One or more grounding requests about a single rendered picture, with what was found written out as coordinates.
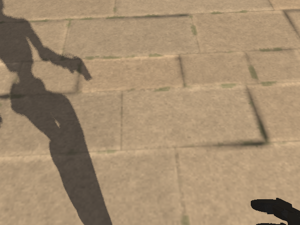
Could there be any robot right hand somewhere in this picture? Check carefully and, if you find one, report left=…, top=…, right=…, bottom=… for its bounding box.
left=250, top=198, right=300, bottom=225

